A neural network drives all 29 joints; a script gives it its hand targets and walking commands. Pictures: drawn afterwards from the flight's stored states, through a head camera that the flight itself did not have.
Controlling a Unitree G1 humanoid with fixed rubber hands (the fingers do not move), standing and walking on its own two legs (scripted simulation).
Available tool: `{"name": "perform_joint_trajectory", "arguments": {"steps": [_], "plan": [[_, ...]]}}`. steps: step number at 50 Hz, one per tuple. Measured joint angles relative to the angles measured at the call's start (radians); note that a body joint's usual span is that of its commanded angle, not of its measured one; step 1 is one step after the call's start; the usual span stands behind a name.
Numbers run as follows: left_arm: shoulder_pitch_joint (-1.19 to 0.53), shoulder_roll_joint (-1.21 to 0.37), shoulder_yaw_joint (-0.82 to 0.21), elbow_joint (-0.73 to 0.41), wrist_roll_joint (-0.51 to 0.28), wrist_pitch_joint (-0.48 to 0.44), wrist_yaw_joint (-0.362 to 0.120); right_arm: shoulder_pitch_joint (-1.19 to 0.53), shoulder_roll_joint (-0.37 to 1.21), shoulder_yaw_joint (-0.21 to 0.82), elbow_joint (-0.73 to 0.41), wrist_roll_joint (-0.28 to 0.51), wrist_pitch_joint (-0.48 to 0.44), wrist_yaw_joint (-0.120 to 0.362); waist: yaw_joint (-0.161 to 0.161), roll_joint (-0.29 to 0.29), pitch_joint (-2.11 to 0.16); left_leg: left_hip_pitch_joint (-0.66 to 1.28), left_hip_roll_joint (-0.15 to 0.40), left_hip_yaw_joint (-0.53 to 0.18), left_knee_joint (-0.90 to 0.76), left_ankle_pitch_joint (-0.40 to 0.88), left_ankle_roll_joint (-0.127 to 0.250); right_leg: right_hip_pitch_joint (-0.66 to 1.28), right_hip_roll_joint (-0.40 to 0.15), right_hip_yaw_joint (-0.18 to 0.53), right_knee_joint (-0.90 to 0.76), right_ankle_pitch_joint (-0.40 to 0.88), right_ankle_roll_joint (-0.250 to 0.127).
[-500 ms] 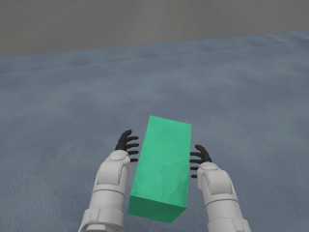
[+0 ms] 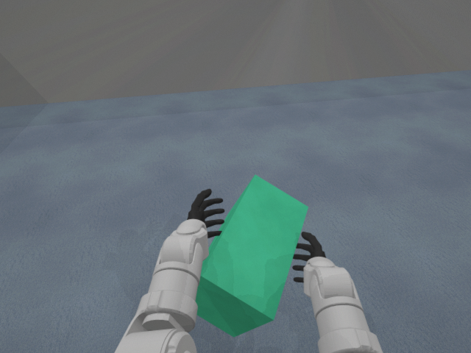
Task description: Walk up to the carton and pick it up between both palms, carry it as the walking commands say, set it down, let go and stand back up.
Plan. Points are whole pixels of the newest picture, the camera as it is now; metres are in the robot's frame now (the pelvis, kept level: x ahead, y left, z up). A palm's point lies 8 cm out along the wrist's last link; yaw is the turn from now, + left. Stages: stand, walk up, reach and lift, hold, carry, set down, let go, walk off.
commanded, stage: hold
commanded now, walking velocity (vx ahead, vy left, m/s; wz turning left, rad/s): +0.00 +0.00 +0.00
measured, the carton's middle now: (244, 253) +0.38 +0.01 -0.05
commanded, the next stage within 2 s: set down in 0.08 s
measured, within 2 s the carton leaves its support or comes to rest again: neither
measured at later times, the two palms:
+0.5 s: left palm (184, 256) +0.33 +0.13 +0.01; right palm (304, 269) +0.32 -0.11 +0.00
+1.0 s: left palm (207, 283) +0.33 +0.09 -0.08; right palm (312, 304) +0.30 -0.13 -0.10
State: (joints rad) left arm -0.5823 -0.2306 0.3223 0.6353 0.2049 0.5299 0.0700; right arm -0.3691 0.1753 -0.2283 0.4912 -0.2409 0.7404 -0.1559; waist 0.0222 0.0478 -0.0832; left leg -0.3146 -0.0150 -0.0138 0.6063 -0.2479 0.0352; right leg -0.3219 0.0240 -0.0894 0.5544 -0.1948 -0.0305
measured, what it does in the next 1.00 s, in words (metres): stands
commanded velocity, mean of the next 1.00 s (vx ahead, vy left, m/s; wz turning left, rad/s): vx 0.00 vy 0.00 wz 0.00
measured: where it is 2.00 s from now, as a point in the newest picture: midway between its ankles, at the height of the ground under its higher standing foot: outside the picture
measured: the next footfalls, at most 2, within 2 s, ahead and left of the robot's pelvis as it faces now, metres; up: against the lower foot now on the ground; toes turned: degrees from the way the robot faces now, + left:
none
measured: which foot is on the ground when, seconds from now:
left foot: down 0.00-1.00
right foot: down 0.00-1.00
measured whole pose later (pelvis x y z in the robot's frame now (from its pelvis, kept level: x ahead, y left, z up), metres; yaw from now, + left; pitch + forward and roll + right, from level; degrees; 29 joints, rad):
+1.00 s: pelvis -0.02 +0.00 -0.03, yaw +0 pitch +2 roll +0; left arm -0.57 -0.24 0.37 0.77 0.24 0.05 0.10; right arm -0.46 0.22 -0.36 0.66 -0.29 0.17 -0.25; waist 0.01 0.02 0.25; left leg -0.57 -0.04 -0.04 0.86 -0.33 0.04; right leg -0.59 0.02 -0.09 0.81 -0.27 -0.05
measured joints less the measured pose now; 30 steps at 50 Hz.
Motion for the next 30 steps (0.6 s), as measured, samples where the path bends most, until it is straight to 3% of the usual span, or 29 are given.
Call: {"name": "perform_joint_trajectory", "arguments": {"steps": [5,8,15,23,30], "plan": [[-0.004,0.000,0.000,0.003,0.000,-0.021,0.000,0.000,0.008,0.000,-0.003,0.000,0.000,-0.011,0.000,-0.017,0.001,0.000,0.000,-0.011,0.000,-0.006,-0.008,0.000,0.007,0.000,-0.002,-0.006,0.000],[0.025,0.000,0.001,0.003,0.037,-0.041,-0.030,0.000,0.008,-0.001,-0.003,0.000,0.004,-0.017,0.000,-0.021,-0.015,0.000,0.000,-0.012,-0.019,-0.003,-0.009,0.004,0.008,0.000,-0.027,0.001,0.000],[0.141,0.017,-0.026,-0.038,0.039,-0.033,-0.059,0.000,0.009,0.000,-0.015,0.000,-0.014,-0.019,0.000,-0.022,-0.008,0.000,-0.004,-0.014,-0.039,-0.001,-0.005,0.016,0.006,0.000,-0.072,0.019,0.000],[0.165,0.028,-0.082,-0.043,0.039,-0.041,-0.028,0.001,0.009,-0.026,0.045,-0.007,-0.130,-0.009,-0.006,-0.022,0.074,0.000,-0.018,-0.014,-0.035,0.004,0.003,0.016,-0.008,0.000,-0.064,0.020,0.000],[0.108,0.006,-0.066,0.046,0.039,-0.159,-0.015,0.000,0.009,-0.111,0.108,-0.044,-0.280,0.010,-0.013,-0.022,0.155,0.000,-0.020,-0.014,0.021,-0.019,0.004,0.012,-0.011,0.000,0.002,-0.007,0.000]]}}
